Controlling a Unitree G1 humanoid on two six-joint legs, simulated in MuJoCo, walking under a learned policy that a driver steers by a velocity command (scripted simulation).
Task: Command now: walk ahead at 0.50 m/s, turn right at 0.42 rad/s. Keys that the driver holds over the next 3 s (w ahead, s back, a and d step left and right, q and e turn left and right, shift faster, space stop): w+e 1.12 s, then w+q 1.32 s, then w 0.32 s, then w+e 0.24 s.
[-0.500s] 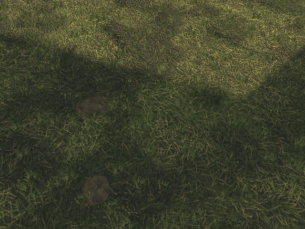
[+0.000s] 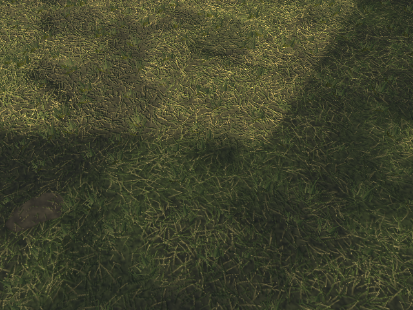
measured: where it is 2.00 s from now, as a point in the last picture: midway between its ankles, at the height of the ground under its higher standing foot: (289, 173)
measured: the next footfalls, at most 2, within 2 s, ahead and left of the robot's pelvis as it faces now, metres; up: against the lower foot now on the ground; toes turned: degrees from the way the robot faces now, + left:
right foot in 0.08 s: +0.24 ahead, -0.14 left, -0.17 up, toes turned -6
left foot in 0.46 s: +0.49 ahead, +0.09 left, -0.17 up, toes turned -19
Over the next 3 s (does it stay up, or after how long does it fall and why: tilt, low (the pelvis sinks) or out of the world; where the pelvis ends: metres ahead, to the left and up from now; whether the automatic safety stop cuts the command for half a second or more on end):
stays up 1.55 -0.49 -0.08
